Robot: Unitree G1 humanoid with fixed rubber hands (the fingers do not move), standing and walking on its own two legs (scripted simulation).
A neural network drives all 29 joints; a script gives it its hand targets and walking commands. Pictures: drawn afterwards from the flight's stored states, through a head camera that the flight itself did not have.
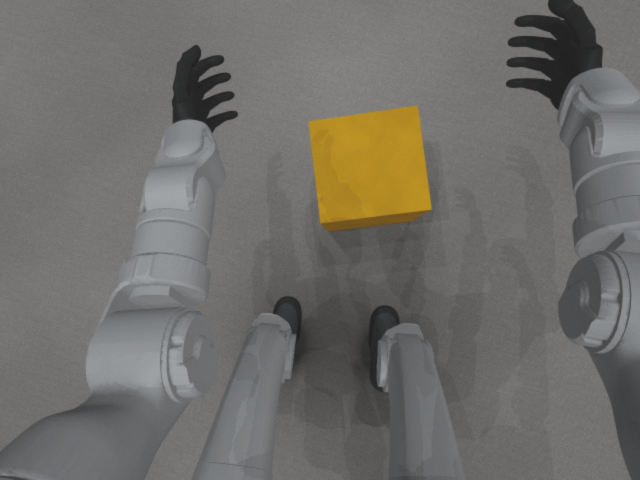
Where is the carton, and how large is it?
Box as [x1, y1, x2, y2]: [308, 106, 431, 231]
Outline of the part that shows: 417,106 308,121 320,223 328,231 410,221 431,209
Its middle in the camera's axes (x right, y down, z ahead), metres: +0.11 -0.13 +0.85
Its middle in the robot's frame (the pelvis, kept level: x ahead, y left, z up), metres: +0.53 -0.03 -0.53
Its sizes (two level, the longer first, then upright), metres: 0.210 0.200 0.250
